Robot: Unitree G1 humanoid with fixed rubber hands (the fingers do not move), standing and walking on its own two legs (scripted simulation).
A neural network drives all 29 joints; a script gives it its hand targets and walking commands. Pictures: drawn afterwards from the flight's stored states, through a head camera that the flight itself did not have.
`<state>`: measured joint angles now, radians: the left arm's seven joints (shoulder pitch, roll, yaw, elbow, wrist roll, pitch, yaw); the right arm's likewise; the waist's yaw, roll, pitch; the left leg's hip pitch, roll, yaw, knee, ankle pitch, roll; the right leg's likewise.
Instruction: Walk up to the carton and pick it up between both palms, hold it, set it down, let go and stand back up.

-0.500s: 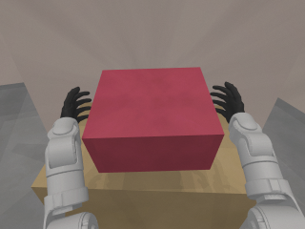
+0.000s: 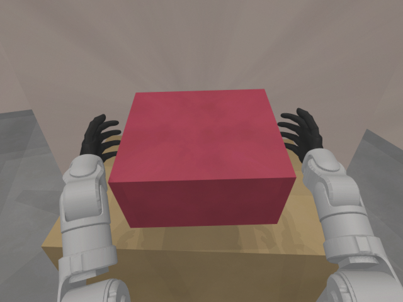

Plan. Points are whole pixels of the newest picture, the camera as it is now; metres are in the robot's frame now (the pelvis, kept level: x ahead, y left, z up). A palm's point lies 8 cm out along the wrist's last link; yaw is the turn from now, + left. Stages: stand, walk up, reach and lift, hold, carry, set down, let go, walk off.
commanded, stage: hold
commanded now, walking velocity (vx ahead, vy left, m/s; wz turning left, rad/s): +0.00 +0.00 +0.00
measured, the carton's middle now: (201, 153) +0.43 +0.00 +0.13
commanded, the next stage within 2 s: none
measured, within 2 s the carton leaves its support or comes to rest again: neither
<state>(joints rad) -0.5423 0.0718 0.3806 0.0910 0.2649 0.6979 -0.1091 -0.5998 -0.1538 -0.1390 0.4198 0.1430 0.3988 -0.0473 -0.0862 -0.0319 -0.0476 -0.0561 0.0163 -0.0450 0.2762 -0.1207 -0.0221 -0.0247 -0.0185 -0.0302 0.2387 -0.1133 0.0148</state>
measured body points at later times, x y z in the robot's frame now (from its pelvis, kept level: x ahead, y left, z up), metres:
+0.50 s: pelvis +0.00 +0.00 +0.00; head -0.06 +0.02 +0.45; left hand +0.37 +0.20 +0.20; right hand +0.36 -0.21 +0.20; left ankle +0.03 +0.13 -0.75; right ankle +0.02 -0.13 -0.75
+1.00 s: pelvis +0.00 +0.00 +0.00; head -0.06 +0.02 +0.45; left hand +0.36 +0.20 +0.20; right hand +0.36 -0.21 +0.20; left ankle +0.03 +0.13 -0.75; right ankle +0.02 -0.13 -0.75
